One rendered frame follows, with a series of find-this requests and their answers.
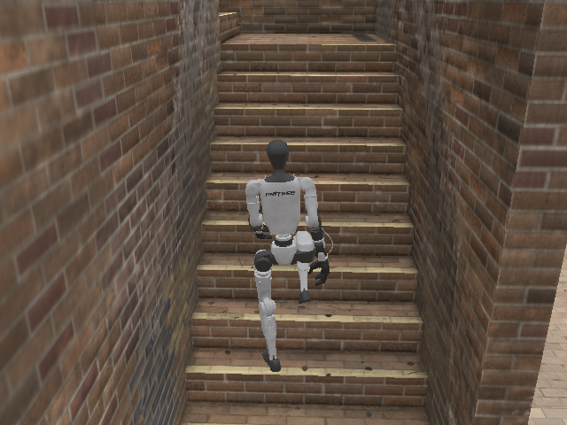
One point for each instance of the robot right shin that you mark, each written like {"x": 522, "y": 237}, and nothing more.
{"x": 302, "y": 270}

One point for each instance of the robot left hand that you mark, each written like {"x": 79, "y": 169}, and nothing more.
{"x": 261, "y": 236}

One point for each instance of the robot right hand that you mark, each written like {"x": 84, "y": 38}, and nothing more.
{"x": 324, "y": 265}

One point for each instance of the left robot upper arm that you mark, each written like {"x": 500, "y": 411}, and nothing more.
{"x": 253, "y": 205}

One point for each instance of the right robot upper arm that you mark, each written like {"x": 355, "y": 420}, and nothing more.
{"x": 307, "y": 184}

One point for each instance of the humanoid robot torso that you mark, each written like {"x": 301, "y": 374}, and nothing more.
{"x": 281, "y": 213}

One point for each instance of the robot right forearm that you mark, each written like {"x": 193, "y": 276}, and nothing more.
{"x": 318, "y": 241}

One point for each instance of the robot left forearm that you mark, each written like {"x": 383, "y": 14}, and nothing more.
{"x": 257, "y": 229}

